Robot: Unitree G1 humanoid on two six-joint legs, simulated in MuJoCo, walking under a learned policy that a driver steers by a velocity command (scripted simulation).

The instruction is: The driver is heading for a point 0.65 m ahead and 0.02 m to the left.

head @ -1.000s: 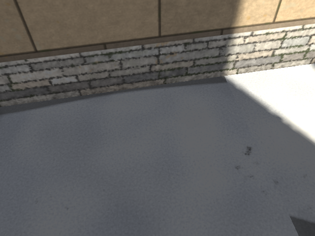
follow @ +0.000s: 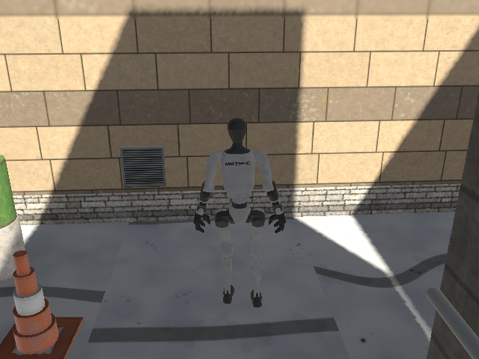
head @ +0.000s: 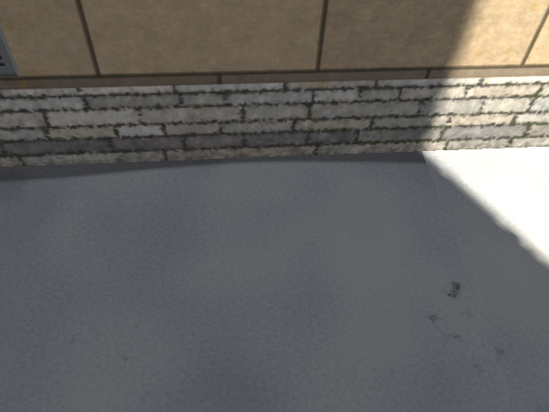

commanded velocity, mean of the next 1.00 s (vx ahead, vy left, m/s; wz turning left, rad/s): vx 0.15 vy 0.00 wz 0.23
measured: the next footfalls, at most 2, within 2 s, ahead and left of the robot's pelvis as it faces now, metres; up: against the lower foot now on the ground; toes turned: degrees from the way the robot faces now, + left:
right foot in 0.32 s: +0.05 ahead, -0.12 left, +0.00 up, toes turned +14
left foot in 0.74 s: -0.01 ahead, +0.06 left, +0.00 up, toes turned +12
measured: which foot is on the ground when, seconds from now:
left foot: down 0.00-0.32, up 0.34-0.72, down 0.74-1.00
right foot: up 0.00-0.30, down 0.32-0.74, up 0.76-1.00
